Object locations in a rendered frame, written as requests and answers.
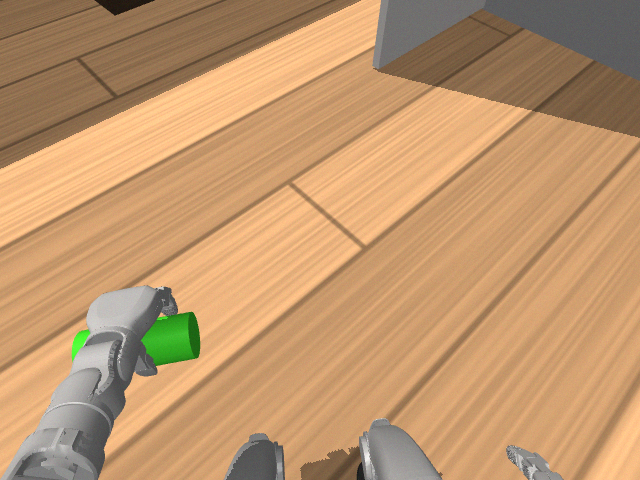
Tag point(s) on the left robot arm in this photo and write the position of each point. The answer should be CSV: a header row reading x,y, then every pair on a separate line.
x,y
69,442

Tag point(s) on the left robot hand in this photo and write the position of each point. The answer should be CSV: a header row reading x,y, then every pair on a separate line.
x,y
135,309

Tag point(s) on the can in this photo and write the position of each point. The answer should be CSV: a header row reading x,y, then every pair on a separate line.
x,y
171,339

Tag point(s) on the right robot hand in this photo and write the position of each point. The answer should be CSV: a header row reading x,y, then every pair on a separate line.
x,y
533,466

